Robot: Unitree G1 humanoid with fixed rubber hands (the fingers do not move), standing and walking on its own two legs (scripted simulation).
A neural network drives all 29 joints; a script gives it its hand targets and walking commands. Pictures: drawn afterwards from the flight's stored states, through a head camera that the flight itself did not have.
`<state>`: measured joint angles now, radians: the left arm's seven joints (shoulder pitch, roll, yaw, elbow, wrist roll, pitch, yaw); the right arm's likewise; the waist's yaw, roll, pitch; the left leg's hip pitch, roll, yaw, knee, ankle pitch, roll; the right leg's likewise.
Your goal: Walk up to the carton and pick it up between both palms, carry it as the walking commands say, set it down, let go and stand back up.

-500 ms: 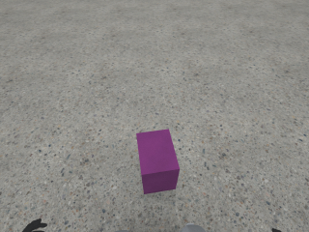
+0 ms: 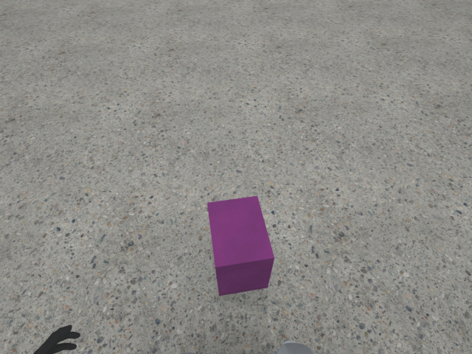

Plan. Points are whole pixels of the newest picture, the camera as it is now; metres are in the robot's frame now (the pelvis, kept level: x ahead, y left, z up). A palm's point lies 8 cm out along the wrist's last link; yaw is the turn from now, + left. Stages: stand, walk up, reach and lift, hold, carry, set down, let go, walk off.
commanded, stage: walk up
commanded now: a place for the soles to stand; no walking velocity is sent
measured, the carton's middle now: (238, 246) +0.62 +0.00 -0.58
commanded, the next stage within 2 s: none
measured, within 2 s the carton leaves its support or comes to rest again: neither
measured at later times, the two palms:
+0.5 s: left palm (68, 352) +0.15 +0.28 -0.05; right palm out of the picture +0.11 -0.39 -0.10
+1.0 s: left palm (91, 312) +0.22 +0.27 -0.07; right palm (460, 316) +0.21 -0.40 -0.09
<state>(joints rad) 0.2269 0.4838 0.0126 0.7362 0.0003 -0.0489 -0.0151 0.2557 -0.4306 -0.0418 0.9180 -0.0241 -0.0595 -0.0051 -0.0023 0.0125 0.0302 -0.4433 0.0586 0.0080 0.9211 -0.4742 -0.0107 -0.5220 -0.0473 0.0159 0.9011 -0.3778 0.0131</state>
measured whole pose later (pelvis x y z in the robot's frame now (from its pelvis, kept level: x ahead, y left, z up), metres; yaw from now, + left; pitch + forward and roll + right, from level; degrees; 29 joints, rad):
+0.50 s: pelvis +0.05 -0.06 +0.00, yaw +0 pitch +0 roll +2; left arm 0.26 0.48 0.09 0.74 0.00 -0.05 -0.06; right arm 0.27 -0.43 -0.07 0.90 -0.02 -0.08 -0.02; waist 0.00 -0.01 0.03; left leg -0.53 0.01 -0.04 1.20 -0.45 -0.01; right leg -0.50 -0.06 -0.01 0.92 -0.42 0.00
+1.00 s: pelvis +0.13 -0.07 +0.00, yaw +3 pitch -1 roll +1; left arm 0.24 0.48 0.09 0.74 0.00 -0.01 -0.04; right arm 0.28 -0.43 -0.05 0.89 -0.02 -0.06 -0.04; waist 0.00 -0.02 0.04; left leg -0.53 0.01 -0.04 0.97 -0.47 -0.01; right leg -0.46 -0.05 -0.03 0.92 -0.44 -0.01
